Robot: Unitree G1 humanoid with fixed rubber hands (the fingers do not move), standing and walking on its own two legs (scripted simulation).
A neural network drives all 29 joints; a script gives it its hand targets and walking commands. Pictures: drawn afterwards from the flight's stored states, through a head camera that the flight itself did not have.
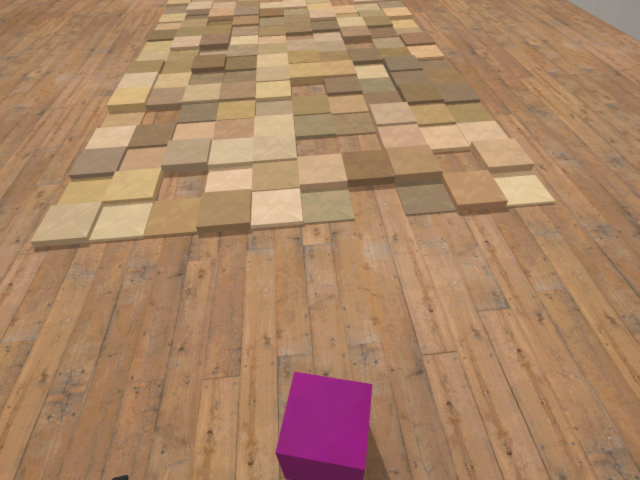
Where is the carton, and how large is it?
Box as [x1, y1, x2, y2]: [275, 372, 371, 479]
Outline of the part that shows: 294,372 275,452 285,478 362,479 365,465 371,384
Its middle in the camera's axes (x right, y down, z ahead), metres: +0.01 +0.53 +1.05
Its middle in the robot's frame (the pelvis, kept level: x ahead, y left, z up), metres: +0.40 +0.04 -0.66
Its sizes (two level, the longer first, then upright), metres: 0.210 0.200 0.250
